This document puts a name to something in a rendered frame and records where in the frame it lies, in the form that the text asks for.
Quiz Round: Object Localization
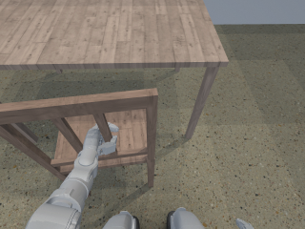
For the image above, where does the right robot shin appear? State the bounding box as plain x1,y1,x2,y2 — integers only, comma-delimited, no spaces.
174,207,187,213

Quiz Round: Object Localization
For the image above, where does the robot left hand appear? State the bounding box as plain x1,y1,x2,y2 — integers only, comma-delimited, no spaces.
82,122,119,156

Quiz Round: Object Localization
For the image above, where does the left robot upper arm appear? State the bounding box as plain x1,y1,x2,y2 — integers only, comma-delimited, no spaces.
28,203,82,229

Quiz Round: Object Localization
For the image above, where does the left robot thigh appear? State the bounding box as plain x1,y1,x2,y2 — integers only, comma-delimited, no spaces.
102,214,136,229

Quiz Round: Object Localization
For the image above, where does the table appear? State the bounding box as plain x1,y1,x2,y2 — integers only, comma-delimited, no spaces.
0,0,229,143

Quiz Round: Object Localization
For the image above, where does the robot right hand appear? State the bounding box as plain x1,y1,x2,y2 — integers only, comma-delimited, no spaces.
235,219,254,229

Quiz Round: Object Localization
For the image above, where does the left robot forearm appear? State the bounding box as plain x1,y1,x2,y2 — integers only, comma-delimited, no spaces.
25,149,99,229

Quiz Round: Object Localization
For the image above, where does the chair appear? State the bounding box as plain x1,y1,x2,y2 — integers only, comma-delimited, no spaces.
0,88,158,197

